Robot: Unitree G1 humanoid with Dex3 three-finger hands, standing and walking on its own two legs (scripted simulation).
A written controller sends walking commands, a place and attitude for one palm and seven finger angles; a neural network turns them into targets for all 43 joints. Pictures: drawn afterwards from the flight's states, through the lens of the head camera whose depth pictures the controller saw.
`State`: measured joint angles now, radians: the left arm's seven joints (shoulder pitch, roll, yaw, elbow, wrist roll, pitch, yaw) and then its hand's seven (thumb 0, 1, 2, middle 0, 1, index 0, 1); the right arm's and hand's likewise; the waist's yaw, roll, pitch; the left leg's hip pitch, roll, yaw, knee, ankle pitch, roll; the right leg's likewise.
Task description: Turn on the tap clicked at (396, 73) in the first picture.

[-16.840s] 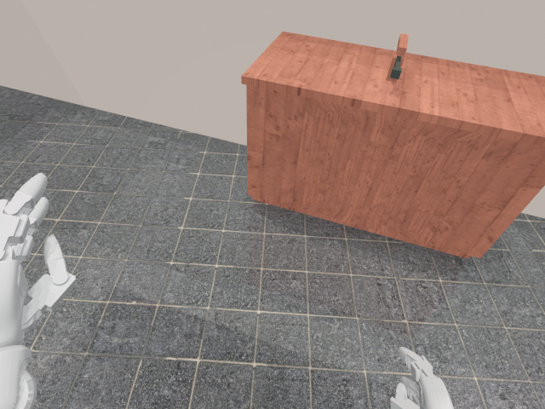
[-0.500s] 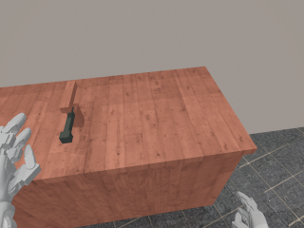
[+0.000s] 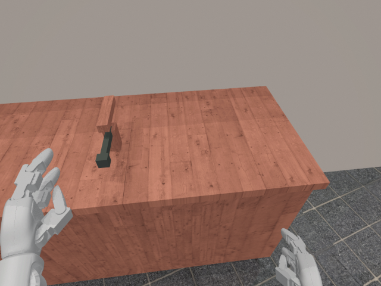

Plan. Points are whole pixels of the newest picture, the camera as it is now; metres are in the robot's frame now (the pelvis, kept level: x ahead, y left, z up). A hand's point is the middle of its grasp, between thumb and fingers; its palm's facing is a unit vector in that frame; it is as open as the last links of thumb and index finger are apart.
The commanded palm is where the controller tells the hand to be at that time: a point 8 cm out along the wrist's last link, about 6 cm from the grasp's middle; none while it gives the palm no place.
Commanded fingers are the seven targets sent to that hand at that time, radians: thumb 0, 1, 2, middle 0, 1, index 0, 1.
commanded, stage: turn the palm inward beside the body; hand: left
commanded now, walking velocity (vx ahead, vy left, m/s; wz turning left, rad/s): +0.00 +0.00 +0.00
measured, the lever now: (103, 160) +0.38 +0.28 +0.04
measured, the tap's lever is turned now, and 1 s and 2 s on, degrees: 0 0 0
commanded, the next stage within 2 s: reach beside the lever's end, fingers flat in 0.76 s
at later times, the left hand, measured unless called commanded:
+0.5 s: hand (76, 207) +0.20 +0.22 +0.14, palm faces +0.42 -0.90 -0.13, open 7.4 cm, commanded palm +0.14 +0.27 +0.15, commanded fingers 0.00 0.90 0.90 -0.20 -0.30 -0.20 -0.30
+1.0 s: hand (82, 205) +0.21 +0.22 +0.13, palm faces +0.45 -0.88 -0.14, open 7.4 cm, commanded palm +0.16 +0.27 +0.14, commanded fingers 0.00 0.90 0.90 -0.20 -0.30 -0.20 -0.30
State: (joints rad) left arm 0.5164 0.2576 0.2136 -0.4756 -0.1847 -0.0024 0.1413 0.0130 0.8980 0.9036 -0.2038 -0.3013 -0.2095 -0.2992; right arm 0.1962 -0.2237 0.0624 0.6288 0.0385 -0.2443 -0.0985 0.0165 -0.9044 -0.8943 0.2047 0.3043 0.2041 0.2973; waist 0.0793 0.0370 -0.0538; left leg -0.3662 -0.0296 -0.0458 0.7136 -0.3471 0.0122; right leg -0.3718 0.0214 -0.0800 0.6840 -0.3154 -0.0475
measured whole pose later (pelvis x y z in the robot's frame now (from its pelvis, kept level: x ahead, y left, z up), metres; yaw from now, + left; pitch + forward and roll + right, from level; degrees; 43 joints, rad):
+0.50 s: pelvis +0.02 +0.00 +0.00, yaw +0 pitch +1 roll -1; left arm 0.55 0.23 0.21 -0.51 -0.23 0.05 0.14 0.01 0.90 0.90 -0.20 -0.30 -0.21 -0.30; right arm 0.20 -0.24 0.05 0.64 0.04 -0.26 -0.10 0.02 -0.90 -0.89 0.20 0.30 0.20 0.30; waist 0.07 0.05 -0.06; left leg -0.35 -0.03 -0.05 0.70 -0.36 0.01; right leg -0.35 0.03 -0.09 0.67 -0.33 -0.05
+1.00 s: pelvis +0.02 -0.02 +0.00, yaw +1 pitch +0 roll +0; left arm 0.50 0.23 0.23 -0.42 -0.24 0.05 0.14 0.01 0.90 0.90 -0.20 -0.30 -0.21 -0.30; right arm 0.20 -0.24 0.04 0.65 0.04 -0.23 -0.11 0.02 -0.91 -0.89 0.20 0.30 0.20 0.30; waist 0.07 0.05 -0.05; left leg -0.33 -0.01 -0.07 0.68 -0.36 -0.01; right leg -0.33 0.04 -0.10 0.65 -0.33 -0.07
